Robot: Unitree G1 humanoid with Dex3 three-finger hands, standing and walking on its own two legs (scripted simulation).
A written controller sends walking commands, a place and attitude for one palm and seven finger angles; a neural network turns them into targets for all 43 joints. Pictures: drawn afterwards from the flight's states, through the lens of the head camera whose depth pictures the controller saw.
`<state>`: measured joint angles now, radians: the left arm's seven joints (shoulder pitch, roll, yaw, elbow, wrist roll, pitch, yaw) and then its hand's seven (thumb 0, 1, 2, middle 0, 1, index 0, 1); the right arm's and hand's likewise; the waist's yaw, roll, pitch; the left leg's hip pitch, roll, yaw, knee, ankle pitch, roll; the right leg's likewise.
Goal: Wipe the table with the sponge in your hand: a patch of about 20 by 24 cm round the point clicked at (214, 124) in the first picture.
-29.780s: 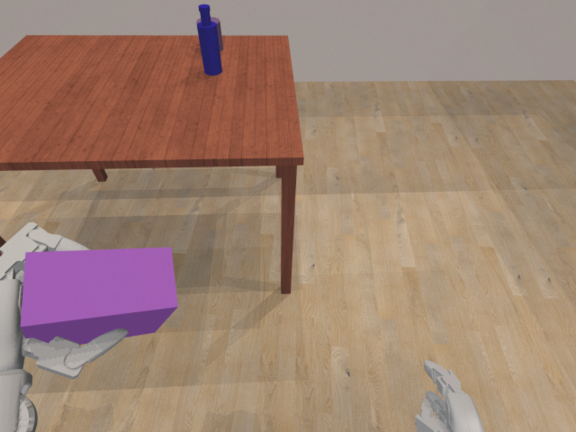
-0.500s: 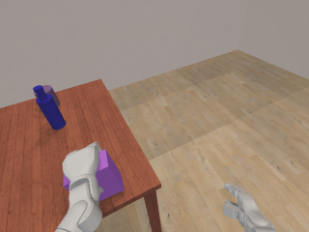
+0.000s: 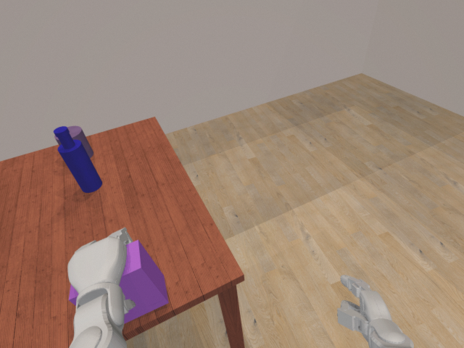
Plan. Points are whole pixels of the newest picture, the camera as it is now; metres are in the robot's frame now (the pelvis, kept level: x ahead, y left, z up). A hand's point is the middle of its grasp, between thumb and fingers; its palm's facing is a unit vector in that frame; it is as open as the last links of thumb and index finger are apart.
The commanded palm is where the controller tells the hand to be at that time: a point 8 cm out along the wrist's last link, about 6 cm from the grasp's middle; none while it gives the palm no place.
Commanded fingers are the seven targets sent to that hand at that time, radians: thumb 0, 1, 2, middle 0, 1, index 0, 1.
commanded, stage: wipe forward along the middle lane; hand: left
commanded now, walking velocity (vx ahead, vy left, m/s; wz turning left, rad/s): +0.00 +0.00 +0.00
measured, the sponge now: (128, 291) +0.22 +0.24 -0.02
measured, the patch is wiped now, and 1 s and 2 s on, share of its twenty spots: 1.00 1.00 1.00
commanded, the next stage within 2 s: slide back across to the first lane in 1.60 s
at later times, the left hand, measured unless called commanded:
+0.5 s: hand (117, 262) +0.25 +0.26 +0.03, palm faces -0.04 -0.09 -0.99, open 10.6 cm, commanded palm +0.23 +0.28 +0.06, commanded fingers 0.00 0.10 1.30 -1.20 -1.60 -1.20 -1.60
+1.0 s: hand (107, 235) +0.30 +0.30 +0.03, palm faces -0.11 -0.04 -0.99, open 10.6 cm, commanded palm +0.28 +0.32 +0.07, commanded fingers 0.00 0.10 1.30 -1.20 -1.60 -1.20 -1.60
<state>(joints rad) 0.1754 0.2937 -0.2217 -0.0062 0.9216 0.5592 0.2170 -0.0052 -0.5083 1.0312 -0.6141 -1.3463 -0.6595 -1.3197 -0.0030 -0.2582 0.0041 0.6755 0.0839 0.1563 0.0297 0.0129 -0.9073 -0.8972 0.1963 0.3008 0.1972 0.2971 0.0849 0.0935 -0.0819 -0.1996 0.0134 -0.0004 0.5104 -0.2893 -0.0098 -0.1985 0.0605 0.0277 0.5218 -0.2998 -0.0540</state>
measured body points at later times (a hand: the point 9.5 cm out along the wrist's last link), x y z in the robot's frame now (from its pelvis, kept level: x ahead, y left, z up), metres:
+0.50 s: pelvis -0.02 -0.01 +0.00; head -0.05 -0.05 +0.44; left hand +0.25 +0.26 +0.08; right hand +0.20 -0.22 -0.11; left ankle -0.01 +0.13 -0.73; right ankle -0.01 -0.09 -0.74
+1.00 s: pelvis -0.03 -0.04 -0.01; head -0.01 -0.07 +0.43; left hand +0.31 +0.30 +0.09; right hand +0.11 -0.30 -0.15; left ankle -0.01 +0.13 -0.73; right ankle -0.01 -0.09 -0.74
